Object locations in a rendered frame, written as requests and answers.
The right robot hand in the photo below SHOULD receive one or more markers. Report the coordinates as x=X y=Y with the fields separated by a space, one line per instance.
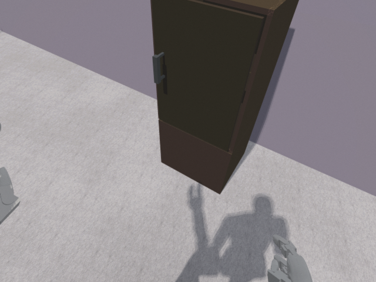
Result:
x=293 y=270

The left robot hand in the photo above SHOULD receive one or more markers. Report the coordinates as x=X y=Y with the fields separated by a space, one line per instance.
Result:
x=8 y=201

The cupboard door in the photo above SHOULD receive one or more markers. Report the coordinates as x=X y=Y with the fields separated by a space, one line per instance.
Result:
x=208 y=52

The handle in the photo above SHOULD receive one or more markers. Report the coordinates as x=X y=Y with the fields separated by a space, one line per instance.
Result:
x=156 y=68

